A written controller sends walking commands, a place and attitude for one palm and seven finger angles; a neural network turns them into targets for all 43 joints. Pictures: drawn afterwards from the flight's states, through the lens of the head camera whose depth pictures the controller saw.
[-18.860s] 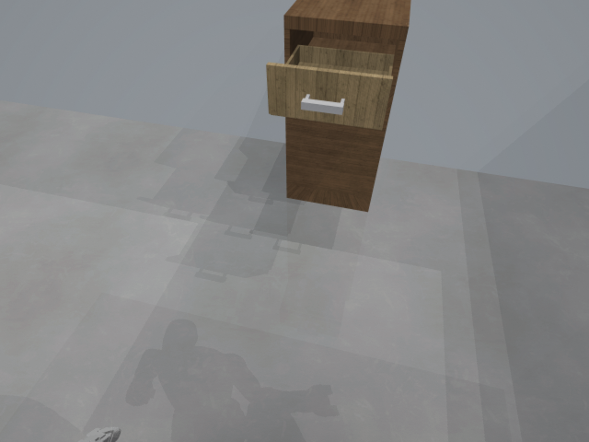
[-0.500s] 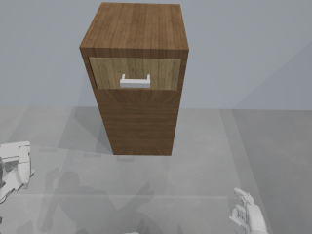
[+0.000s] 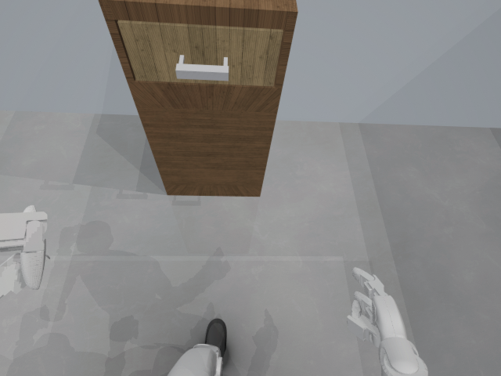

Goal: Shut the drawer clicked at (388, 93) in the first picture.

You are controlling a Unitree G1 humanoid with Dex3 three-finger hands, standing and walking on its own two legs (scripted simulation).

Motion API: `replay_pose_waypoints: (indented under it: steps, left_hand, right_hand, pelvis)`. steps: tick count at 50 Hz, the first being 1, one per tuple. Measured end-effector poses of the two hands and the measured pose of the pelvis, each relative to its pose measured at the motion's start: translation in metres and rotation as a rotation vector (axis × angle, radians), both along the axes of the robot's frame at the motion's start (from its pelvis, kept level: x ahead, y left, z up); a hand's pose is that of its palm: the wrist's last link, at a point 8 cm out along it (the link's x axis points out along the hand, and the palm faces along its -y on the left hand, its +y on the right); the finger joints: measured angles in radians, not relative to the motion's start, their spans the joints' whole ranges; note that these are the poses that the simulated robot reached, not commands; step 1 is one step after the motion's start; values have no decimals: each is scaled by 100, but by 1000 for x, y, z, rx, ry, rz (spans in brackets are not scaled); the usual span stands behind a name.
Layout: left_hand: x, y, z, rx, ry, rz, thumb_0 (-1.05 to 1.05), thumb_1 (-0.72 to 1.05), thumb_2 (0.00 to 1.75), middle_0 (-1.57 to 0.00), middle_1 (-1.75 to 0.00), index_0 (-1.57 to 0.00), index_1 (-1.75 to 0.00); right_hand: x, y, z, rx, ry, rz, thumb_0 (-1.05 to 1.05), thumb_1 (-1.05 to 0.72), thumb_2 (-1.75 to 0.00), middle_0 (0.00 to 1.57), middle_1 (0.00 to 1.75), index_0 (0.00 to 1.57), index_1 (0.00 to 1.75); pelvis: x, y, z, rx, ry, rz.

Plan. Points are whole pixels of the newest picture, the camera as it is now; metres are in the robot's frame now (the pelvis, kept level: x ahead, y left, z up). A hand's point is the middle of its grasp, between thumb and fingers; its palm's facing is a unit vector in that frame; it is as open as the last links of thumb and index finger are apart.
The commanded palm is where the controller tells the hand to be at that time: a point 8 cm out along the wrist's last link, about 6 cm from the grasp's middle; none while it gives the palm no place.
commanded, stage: step back with the hand held close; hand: left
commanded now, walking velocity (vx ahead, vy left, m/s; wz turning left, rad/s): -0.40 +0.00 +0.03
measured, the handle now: (203, 66) +0.76 +0.18 -0.04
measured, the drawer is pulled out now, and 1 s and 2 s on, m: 0.00 0.00 0.00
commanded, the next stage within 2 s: stop stepping back and stand still in 0.04 s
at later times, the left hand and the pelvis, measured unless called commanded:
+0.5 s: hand out of the picture +0.06 +0.19 +0.17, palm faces +0.33 -0.83 -0.44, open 3.3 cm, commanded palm +0.00 +0.25 +0.18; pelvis -0.13 -0.03 +0.00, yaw +2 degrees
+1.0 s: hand out of the picture +0.03 +0.23 +0.18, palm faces +0.44 -0.77 -0.47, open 3.2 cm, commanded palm none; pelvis -0.14 -0.02 +0.00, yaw +4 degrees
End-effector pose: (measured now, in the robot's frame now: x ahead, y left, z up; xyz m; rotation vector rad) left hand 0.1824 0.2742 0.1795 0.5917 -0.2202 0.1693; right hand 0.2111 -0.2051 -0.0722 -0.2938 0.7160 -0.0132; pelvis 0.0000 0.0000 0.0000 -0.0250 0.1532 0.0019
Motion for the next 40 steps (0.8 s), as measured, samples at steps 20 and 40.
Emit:
replay_pose_waypoints:
  steps: [20,40]
  left_hand:
    - [-126,-21,-18,-140,-14,180,1,89,90,-140,-159,-140,-160]
    - [-192,9,-3,-93,-88,232,1,89,90,-141,-159,-140,-160]
  right_hand:
    - [-152,-72,4,-17,-62,-166,2,-91,-90,20,30,20,30]
    - [-216,-35,-9,-20,35,-129,2,-91,-90,20,30,20,30]
  pelvis:
    - [-104,-26,-5,60,-166,-1]
    - [-140,-8,-1,60,-166,71]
